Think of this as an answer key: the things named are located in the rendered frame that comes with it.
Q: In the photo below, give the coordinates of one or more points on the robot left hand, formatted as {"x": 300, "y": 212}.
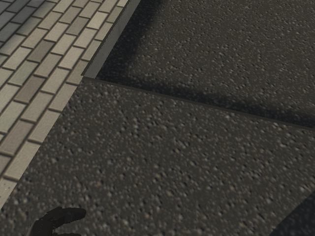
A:
{"x": 54, "y": 219}

